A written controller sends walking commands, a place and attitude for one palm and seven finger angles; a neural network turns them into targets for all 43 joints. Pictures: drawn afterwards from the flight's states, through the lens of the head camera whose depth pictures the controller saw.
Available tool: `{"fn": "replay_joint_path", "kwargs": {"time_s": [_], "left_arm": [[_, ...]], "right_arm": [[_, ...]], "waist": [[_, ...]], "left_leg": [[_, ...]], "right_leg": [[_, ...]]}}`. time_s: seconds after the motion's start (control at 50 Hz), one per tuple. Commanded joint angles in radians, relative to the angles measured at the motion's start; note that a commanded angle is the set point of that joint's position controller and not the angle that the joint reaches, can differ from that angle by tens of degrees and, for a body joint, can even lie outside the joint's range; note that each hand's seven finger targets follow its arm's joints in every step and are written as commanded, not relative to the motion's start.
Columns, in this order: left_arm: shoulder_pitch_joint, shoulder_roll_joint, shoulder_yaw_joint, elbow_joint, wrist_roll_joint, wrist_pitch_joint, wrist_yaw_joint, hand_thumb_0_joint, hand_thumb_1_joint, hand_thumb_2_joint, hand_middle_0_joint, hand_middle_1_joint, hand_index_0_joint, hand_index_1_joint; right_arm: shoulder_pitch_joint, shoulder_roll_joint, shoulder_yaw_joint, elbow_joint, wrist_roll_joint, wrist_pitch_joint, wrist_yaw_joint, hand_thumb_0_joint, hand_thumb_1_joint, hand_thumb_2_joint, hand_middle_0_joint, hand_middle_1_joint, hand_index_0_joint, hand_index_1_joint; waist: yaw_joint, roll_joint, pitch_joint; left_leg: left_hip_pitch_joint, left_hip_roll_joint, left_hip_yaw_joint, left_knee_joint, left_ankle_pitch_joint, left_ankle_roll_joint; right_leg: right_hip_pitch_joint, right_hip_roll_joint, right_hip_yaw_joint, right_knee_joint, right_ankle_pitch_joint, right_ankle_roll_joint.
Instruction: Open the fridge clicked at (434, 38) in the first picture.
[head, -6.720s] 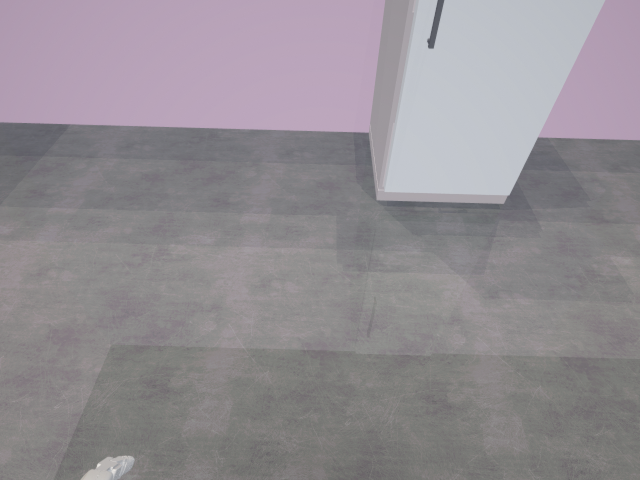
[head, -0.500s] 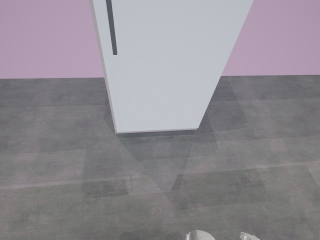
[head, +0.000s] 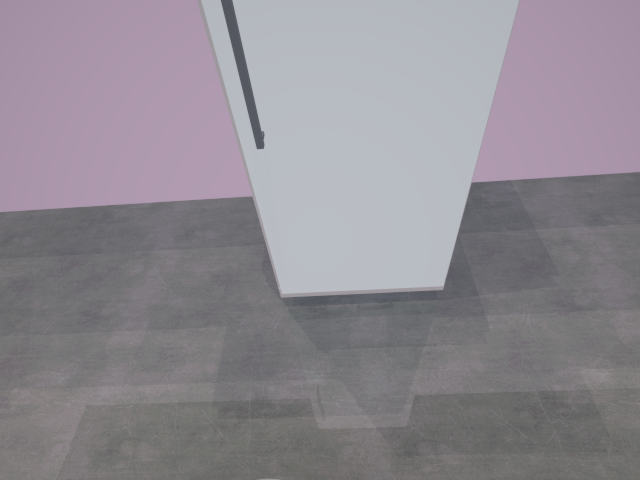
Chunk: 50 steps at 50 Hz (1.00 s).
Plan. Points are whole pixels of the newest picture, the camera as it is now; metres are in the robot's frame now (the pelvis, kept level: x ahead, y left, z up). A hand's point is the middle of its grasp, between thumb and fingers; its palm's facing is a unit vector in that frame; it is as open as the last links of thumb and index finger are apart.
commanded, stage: take the last steps up to it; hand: left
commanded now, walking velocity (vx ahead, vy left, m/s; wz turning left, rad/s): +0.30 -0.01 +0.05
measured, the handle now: (239, 48) +0.81 +0.18 +0.19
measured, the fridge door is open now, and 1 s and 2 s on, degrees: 0 0 0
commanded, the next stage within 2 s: come to a stop and stand still in 1.08 s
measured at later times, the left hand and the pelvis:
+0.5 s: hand out of the picture -0.01 +0.21 -0.18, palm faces +0.09 -0.99 -0.12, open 7.4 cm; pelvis +0.09 +0.06 +0.00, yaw +0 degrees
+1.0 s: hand (254, 349) +0.37 +0.16 -0.17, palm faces -0.06 -0.97 -0.22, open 7.4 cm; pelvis +0.25 -0.01 -0.02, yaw -2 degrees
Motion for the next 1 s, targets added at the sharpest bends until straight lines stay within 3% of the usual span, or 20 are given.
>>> {"fn": "replay_joint_path", "kwargs": {"time_s": [0.0,0.12,0.24,0.3,0.32,0.34,0.36,0.38,0.44,0.52,0.66,0.74,0.78,0.82,0.84,0.86,0.88,0.9,0.94,0.98], "left_arm": [[0.091,0.154,0.043,-0.01,0.0,-0.04,0.01,0.0,0.9,0.9,-0.2,-0.3,-0.2,-0.3],[0.225,0.15,0.042,0.068,0.007,-0.055,0.006,0.0,0.9,0.9,-0.2,-0.3,-0.2,-0.3],[0.262,0.167,0.048,0.129,0.011,-0.052,0.002,0.0,0.9,0.9,-0.2,-0.3,-0.2,-0.3],[0.23,0.154,0.047,0.146,0.001,-0.044,0.002,0.0,0.9,0.9,-0.2,-0.3,-0.2,-0.3],[0.225,0.126,0.041,0.149,-0.004,-0.039,-0.001,0.0,0.9,0.9,-0.2,-0.3,-0.2,-0.3],[0.228,0.077,0.031,0.139,-0.008,-0.037,-0.006,0.0,0.9,0.9,-0.2,-0.3,-0.2,-0.3],[0.208,0.04,0.021,0.11,-0.006,-0.037,-0.011,0.0,0.9,0.9,-0.2,-0.3,-0.2,-0.3],[0.15,0.066,0.029,0.084,0.003,-0.032,-0.007,0.0,0.9,0.9,-0.2,-0.3,-0.2,-0.3],[0.127,0.068,0.042,0.118,0.012,-0.019,-0.019,0.0,0.9,0.9,-0.2,-0.3,-0.2,-0.3],[0.179,0.032,0.046,0.129,0.014,-0.005,-0.025,0.0,0.9,0.9,-0.2,-0.3,-0.2,-0.3],[-0.025,0.057,0.051,0.033,0.006,0.004,-0.037,0.0,0.9,0.9,-0.2,-0.3,-0.2,-0.3],[-0.137,0.051,0.045,-0.012,0.0,-0.007,-0.042,0.0,0.9,0.9,-0.2,-0.3,-0.2,-0.3],[-0.123,0.062,0.046,-0.009,0.0,-0.014,-0.039,0.0,0.9,0.9,-0.2,-0.3,-0.2,-0.3],[0.041,0.09,0.055,0.044,0.003,-0.029,-0.035,0.0,0.9,0.9,-0.2,-0.3,-0.2,-0.3],[0.18,0.135,0.066,0.092,0.008,-0.041,-0.029,0.0,0.9,0.9,-0.2,-0.3,-0.2,-0.3],[0.301,0.242,0.093,0.124,0.015,-0.056,-0.013,0.0,0.9,0.9,-0.2,-0.3,-0.2,-0.3],[0.346,0.31,0.102,0.135,-0.005,-0.053,-0.008,0.0,0.9,0.9,-0.2,-0.3,-0.2,-0.3],[0.272,0.287,0.097,0.116,-0.011,-0.046,-0.001,0.0,0.9,0.9,-0.2,-0.3,-0.2,-0.3],[0.098,0.209,0.072,0.073,-0.011,-0.045,0.0,0.0,0.9,0.9,-0.2,-0.3,-0.2,-0.3],[-0.001,0.144,0.05,0.052,-0.007,-0.049,0.005,0.0,0.9,0.9,-0.2,-0.3,-0.2,-0.3]], "right_arm": [[-0.01,-0.036,-0.014,-0.051,-0.006,-0.034,0.01,0.0,-0.9,-0.9,0.2,0.3,0.2,0.3],[-0.1,-0.015,-0.003,-0.062,-0.001,-0.051,0.012,0.0,-0.9,-0.9,0.2,0.3,0.2,0.3],[-0.142,0.016,0.014,-0.066,0.009,-0.079,0.013,0.0,-0.9,-0.9,0.2,0.3,0.2,0.3],[-0.031,0.015,0.017,-0.022,0.012,-0.101,0.001,0.0,-0.9,-0.9,0.2,0.3,0.2,0.3],[0.043,-0.012,0.012,0.009,0.013,-0.11,-0.009,0.0,-0.9,-0.9,0.2,0.3,0.2,0.3],[0.144,-0.085,-0.007,0.039,0.007,-0.117,-0.02,0.0,-0.9,-0.9,0.2,0.3,0.2,0.3],[0.243,-0.171,-0.028,0.057,0.003,-0.114,-0.026,0.0,-0.9,-0.9,0.2,0.3,0.2,0.3],[0.249,-0.179,-0.027,0.054,0.001,-0.103,-0.032,0.0,-0.9,-0.9,0.2,0.3,0.2,0.3],[0.109,-0.045,0.012,0.027,0.005,-0.115,-0.04,0.0,-0.9,-0.9,0.2,0.3,0.2,0.3],[0.113,-0.004,0.016,0.022,0.01,-0.14,-0.045,0.0,-0.9,-0.9,0.2,0.3,0.2,0.3],[0.183,-0.014,0.013,0.054,0.005,-0.144,-0.048,0.0,-0.9,-0.9,0.2,0.3,0.2,0.3],[0.209,-0.039,0.005,0.073,-0.006,-0.136,-0.045,0.0,-0.9,-0.9,0.2,0.3,0.2,0.3],[0.209,-0.048,0.0,0.08,-0.006,-0.131,-0.043,0.0,-0.9,-0.9,0.2,0.3,0.2,0.3],[0.191,-0.062,-0.001,0.082,0.001,-0.127,-0.041,0.0,-0.9,-0.9,0.2,0.3,0.2,0.3],[0.182,-0.057,0.0,0.081,0.009,-0.128,-0.035,0.0,-0.9,-0.9,0.2,0.3,0.2,0.3],[0.218,-0.001,0.009,0.069,0.02,-0.128,-0.023,0.0,-0.9,-0.9,0.2,0.3,0.2,0.3],[0.226,0.025,0.016,0.036,0.027,-0.122,-0.027,0.0,-0.9,-0.9,0.2,0.3,0.2,0.3],[0.173,0.018,0.011,0.03,0.029,-0.114,-0.031,0.0,-0.9,-0.9,0.2,0.3,0.2,0.3],[0.12,0.034,0.007,0.038,0.02,-0.103,-0.024,0.0,-0.9,-0.9,0.2,0.3,0.2,0.3],[0.149,0.062,0.01,0.056,0.006,-0.081,-0.02,0.0,-0.9,-0.9,0.2,0.3,0.2,0.3]], "waist": [[0.031,-0.211,0.065],[0.073,-0.206,0.073],[0.076,-0.214,0.062],[0.012,-0.154,0.029],[-0.018,-0.07,0.008],[-0.063,0.124,-0.029],[-0.088,0.28,-0.054],[-0.093,0.177,0.012],[-0.027,0.065,0.134],[0.021,0.021,0.08],[0.004,0.043,0.132],[-0.026,0.065,0.142],[-0.015,0.063,0.116],[0.062,0.016,0.012],[0.124,-0.03,-0.071],[0.162,-0.257,-0.198],[0.14,-0.351,-0.271],[0.133,-0.227,-0.195],[0.071,-0.134,-0.063],[0.004,-0.109,0.006]], "left_leg": [[-0.141,0.069,0.009,0.034,0.111,-0.016],[-0.158,0.104,0.056,-0.156,0.088,-0.023],[-0.038,0.084,0.111,-0.368,0.035,0.005],[0.235,0.049,0.168,-0.571,0.149,0.01],[0.39,0.06,0.15,-0.621,0.148,0.013],[0.533,0.215,-0.059,-0.696,0.022,0.058],[0.577,0.416,-0.318,-0.82,-0.073,0.133],[0.479,0.468,-0.361,-0.875,-0.158,0.176],[0.28,0.364,-0.185,-0.905,-0.01,0.138],[0.301,0.296,-0.017,-0.889,0.258,0.135],[0.375,0.315,0.03,-0.873,0.423,0.183],[0.385,0.317,0.074,-0.822,0.499,0.166],[0.366,0.318,0.085,-0.766,0.59,0.151],[0.345,0.275,0.135,-0.565,0.73,0.116],[0.258,0.228,0.167,-0.388,0.672,0.085],[0.024,0.129,0.219,-0.08,0.3,0.041],[-0.09,0.025,0.13,0.183,-0.214,0.025],[-0.136,0.066,0.04,0.276,-0.197,0.041],[-0.138,0.13,0.019,0.301,-0.044,0.039],[-0.057,0.157,0.025,0.21,0.049,0.026]], "right_leg": [[0.011,-0.219,0.218,-0.326,-0.146,-0.037],[0.084,-0.245,0.244,-0.341,-0.102,-0.087],[0.067,-0.252,0.216,-0.298,-0.032,-0.112],[-0.061,-0.195,0.143,-0.188,-0.038,-0.069],[-0.157,-0.151,0.104,-0.095,-0.053,-0.042],[-0.299,-0.067,0.039,0.126,-0.093,0.0],[-0.434,0.002,-0.031,0.387,-0.275,0.033],[-0.474,-0.018,0.038,0.522,-0.29,0.021],[-0.454,-0.088,0.092,0.636,-0.092,0.028],[-0.434,-0.081,0.078,0.648,0.043,0.056],[-0.543,-0.103,0.065,0.475,0.097,0.066],[-0.442,-0.074,0.014,0.245,0.066,0.041],[-0.326,-0.036,-0.011,0.175,0.055,0.021],[-0.082,0.022,-0.057,0.079,0.111,0.002],[0.126,0.008,-0.028,0.04,0.166,-0.011],[0.371,-0.231,0.256,-0.003,0.244,-0.082],[0.404,-0.41,0.535,-0.117,0.38,-0.17],[0.323,-0.404,0.485,-0.156,0.307,-0.2],[0.054,-0.344,0.4,-0.23,0.012,-0.152],[-0.138,-0.279,0.236,-0.28,0.003,-0.099]]}}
